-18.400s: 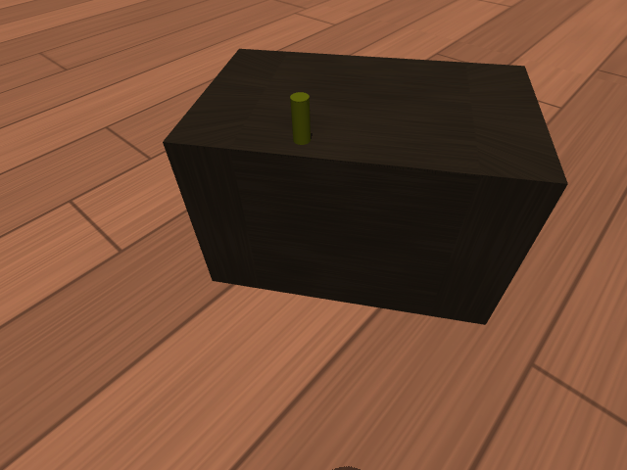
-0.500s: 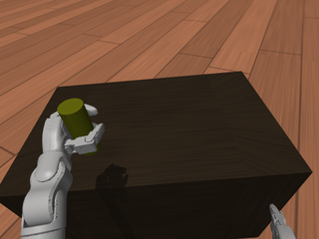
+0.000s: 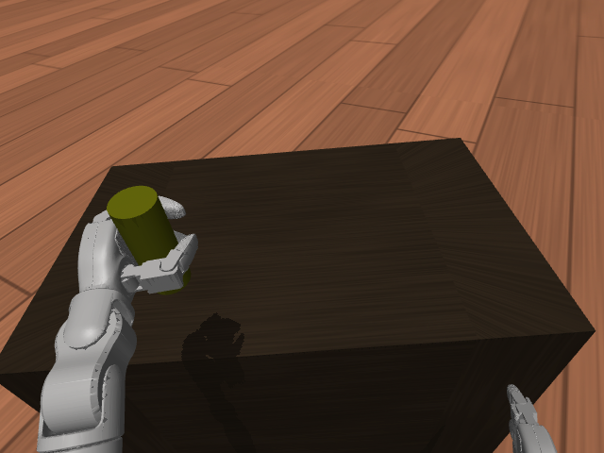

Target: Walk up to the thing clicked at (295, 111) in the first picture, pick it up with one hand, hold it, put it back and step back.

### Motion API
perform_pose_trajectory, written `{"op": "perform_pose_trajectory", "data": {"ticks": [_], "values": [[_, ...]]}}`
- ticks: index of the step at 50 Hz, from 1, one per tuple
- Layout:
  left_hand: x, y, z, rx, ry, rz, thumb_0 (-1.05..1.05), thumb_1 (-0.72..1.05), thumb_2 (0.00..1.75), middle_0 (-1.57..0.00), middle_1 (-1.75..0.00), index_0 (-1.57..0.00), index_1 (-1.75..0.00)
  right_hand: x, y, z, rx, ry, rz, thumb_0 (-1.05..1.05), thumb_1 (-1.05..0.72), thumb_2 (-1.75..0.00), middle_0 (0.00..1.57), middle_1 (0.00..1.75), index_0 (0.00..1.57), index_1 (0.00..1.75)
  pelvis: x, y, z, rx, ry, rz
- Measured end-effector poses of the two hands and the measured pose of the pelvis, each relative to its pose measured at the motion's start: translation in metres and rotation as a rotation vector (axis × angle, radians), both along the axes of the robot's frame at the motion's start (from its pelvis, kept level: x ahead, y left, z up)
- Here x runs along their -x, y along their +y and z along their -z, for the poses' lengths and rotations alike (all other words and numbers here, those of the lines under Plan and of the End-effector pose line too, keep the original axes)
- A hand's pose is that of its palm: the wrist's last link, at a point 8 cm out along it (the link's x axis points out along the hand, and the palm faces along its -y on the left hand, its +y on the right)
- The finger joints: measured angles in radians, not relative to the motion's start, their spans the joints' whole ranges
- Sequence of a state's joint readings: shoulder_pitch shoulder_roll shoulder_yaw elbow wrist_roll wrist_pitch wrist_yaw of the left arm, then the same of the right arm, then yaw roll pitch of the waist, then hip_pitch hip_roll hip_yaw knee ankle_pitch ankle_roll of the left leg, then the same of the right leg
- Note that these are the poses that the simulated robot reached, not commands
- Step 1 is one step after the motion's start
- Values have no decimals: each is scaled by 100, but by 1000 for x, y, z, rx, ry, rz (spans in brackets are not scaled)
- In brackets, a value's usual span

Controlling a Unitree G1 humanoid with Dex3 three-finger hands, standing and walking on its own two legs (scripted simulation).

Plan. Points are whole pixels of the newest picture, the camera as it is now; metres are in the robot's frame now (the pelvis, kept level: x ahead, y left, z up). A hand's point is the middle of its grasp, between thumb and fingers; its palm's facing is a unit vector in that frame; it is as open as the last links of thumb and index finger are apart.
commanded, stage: crouch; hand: left
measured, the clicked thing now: (153, 244) +0.32 +0.18 +0.20
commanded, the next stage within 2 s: lower in 1.04 s
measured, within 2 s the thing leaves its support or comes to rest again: neither
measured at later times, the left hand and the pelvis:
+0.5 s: hand (189, 268) +0.37 +0.18 +0.09, palm faces +0.14 -0.99 +0.00, open 6.5 cm; pelvis -0.01 +0.00 -0.01, yaw -1 degrees
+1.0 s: hand (192, 266) +0.40 +0.19 +0.06, palm faces +0.14 -0.99 +0.00, open 6.5 cm; pelvis -0.02 +0.01 -0.02, yaw -2 degrees
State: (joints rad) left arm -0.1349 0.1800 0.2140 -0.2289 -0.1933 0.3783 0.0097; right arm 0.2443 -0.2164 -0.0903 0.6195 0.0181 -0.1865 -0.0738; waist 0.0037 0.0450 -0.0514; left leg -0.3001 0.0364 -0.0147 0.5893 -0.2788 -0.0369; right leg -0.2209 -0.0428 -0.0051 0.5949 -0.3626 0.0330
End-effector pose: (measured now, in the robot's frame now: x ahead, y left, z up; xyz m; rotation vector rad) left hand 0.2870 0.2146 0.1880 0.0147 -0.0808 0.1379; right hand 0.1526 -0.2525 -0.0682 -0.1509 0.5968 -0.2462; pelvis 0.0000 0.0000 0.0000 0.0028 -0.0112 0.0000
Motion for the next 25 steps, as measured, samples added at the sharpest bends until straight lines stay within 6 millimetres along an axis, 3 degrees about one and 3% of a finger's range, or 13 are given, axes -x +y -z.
{"op": "perform_pose_trajectory", "data": {"ticks": [9, 16, 25], "values": [[-15, -1, 28, 29, 137, 32, 1, 2, 114, -94, -114, -93, -111, 0, 8, 4, -37, 4, -11, -1, 55, -5, 5, 5, 5, 5, 1, 1, -1, -3, 9, 6], [-30, 13, 57, 61, 150, -28, 1, 2, 114, -94, -114, -93, -111, 14, 0, 7, -3, 65, -5, -1, 56, -5, 6, 5, 5, 5, 5, -1, 1, -4, 31, 5], [-55, 13, 93, 36, 160, 1, 1, 2, 114, -94, -114, -93, -111, 15, -12, 1, 51, 49, 29, -1, 56, -5, 6, 5, 5, 5, 7, 2, 6, 4, 73, 18]]}}
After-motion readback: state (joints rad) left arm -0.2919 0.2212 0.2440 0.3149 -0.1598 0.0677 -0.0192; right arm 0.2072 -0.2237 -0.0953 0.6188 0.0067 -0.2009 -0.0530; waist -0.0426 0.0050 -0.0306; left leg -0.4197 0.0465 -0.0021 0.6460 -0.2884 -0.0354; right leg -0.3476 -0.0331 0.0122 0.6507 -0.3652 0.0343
